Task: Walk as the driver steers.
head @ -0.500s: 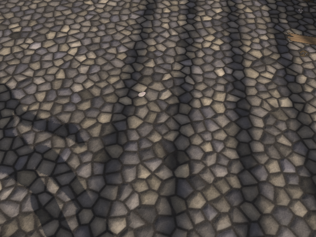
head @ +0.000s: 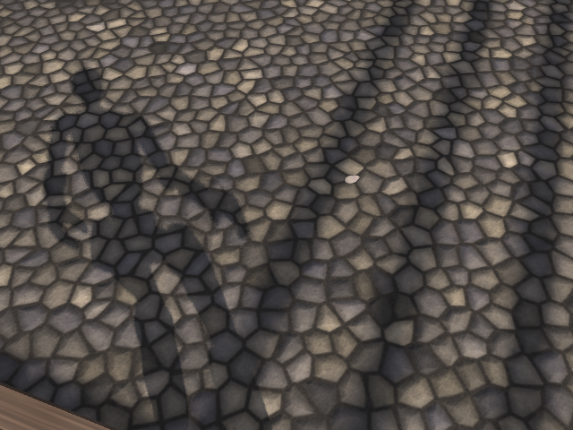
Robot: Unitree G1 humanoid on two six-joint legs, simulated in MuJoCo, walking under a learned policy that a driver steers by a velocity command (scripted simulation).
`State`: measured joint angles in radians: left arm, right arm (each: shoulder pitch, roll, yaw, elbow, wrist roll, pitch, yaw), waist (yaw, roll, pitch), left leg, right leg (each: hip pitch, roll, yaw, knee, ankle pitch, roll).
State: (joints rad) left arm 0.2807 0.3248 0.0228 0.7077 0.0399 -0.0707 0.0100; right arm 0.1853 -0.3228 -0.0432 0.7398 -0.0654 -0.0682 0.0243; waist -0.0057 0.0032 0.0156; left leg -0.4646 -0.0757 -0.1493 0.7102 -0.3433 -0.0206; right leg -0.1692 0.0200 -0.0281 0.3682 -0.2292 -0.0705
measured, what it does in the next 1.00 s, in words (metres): steps on the spot: left foot, then right foot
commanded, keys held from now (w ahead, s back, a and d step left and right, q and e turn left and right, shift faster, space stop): q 0.34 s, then no key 0.20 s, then e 0.46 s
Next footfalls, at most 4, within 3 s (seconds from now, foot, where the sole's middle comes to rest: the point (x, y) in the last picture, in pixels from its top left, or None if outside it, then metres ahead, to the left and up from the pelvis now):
0.38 left None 0.02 0.10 -0.78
0.80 right None -0.01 -0.09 -0.78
1.20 left None -0.06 0.13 -0.78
1.60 right None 0.22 -0.13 -0.78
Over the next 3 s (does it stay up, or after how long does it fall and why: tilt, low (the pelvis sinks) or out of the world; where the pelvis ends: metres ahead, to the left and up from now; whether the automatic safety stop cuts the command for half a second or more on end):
stays up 0.90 0.02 -0.13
